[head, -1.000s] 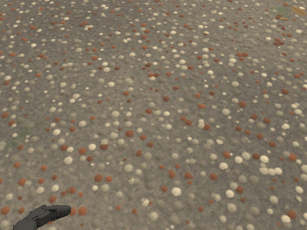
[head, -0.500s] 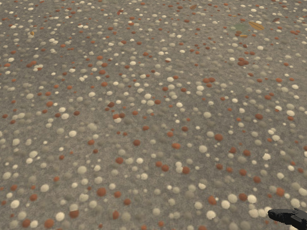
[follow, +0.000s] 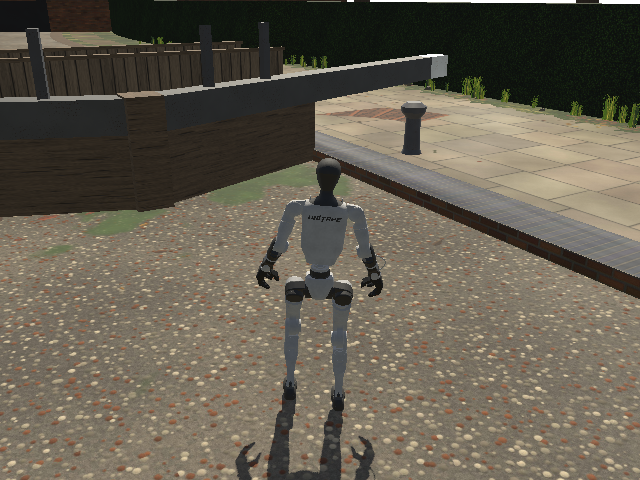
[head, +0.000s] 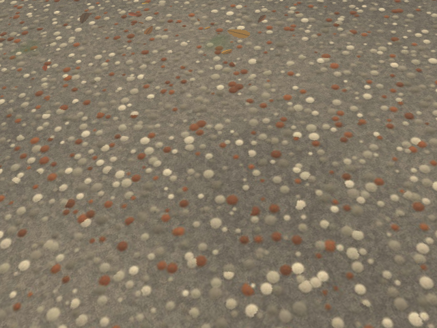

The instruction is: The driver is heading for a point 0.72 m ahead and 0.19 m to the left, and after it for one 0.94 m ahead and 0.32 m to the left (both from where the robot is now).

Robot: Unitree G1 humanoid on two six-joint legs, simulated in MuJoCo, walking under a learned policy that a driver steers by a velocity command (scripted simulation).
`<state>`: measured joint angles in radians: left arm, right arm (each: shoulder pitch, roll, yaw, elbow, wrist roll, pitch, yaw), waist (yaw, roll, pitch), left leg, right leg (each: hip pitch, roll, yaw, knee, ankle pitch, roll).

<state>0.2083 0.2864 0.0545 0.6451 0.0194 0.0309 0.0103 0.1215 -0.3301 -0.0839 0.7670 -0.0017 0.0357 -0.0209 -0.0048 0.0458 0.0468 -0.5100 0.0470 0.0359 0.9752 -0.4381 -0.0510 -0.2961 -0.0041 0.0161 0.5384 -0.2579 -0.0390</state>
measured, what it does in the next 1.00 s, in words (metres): walks ahead: left foot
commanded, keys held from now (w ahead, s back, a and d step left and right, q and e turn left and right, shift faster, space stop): no key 0.46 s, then w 0.54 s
